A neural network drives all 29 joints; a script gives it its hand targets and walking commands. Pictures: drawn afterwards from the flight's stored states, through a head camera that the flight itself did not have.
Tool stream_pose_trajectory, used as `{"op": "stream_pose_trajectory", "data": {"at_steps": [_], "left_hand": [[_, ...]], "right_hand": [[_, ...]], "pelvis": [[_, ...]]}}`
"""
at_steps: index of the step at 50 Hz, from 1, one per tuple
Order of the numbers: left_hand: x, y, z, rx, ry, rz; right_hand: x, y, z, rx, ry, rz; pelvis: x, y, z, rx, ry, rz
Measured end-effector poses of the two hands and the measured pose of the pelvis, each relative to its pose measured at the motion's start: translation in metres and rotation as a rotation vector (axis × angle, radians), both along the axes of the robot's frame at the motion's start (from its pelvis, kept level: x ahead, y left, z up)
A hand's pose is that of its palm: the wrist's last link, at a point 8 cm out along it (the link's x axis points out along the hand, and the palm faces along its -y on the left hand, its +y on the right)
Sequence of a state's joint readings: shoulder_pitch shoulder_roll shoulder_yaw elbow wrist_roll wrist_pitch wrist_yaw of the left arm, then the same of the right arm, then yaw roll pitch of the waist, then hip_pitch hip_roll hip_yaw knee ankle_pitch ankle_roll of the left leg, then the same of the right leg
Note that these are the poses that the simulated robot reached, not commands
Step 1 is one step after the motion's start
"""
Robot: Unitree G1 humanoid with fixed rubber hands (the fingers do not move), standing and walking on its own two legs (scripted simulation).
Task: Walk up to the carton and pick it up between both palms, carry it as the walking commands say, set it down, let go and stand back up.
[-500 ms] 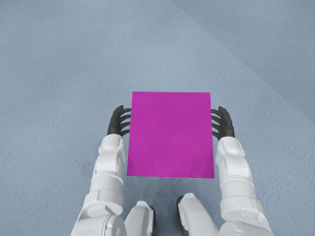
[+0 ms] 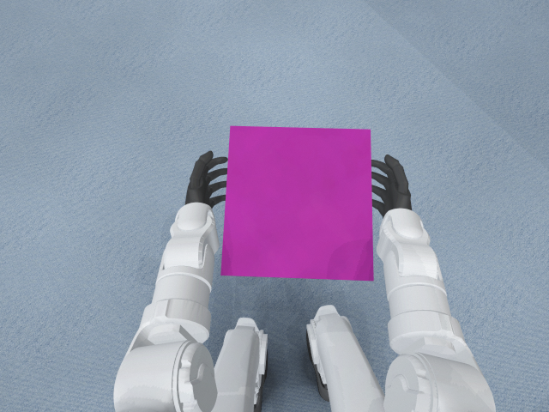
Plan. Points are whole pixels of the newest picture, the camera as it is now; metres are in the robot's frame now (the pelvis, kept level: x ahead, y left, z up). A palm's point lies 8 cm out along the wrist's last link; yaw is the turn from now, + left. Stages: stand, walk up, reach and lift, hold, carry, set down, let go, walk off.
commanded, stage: set down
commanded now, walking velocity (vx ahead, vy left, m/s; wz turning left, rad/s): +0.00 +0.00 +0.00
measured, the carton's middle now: (294, 214) +0.42 -0.03 -0.15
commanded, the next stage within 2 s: none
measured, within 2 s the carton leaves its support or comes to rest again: neither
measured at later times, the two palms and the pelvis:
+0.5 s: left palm (214, 204) +0.45 +0.11 -0.16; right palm (378, 207) +0.42 -0.18 -0.16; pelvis -0.02 +0.00 -0.07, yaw +0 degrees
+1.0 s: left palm (224, 205) +0.47 +0.10 -0.24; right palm (366, 208) +0.45 -0.18 -0.24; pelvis -0.04 +0.00 -0.14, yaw +1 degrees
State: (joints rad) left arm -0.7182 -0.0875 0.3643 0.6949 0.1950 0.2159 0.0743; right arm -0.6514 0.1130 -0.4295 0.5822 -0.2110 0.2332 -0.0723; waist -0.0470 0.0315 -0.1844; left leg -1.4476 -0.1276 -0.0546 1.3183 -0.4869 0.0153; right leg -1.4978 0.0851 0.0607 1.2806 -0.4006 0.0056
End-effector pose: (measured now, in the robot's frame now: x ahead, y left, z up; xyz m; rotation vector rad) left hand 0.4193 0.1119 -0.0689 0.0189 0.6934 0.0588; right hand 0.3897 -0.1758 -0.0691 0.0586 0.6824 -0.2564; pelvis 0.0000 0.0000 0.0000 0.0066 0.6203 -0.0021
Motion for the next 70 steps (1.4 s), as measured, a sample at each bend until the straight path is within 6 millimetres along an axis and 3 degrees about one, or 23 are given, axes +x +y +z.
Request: {"op": "stream_pose_trajectory", "data": {"at_steps": [44, 70], "left_hand": [[0.046, -0.007, -0.154, 0.019, 0.012, -0.006], [0.073, -0.011, -0.244, 0.031, 0.028, -0.013]], "right_hand": [[0.050, -0.008, -0.154, -0.011, 0.015, 0.027], [0.077, -0.012, -0.244, -0.025, 0.034, 0.042]], "pelvis": [[-0.033, -0.001, -0.126, 0.004, 0.112, 0.015], [-0.042, -0.004, -0.190, 0.005, 0.135, 0.026]]}}
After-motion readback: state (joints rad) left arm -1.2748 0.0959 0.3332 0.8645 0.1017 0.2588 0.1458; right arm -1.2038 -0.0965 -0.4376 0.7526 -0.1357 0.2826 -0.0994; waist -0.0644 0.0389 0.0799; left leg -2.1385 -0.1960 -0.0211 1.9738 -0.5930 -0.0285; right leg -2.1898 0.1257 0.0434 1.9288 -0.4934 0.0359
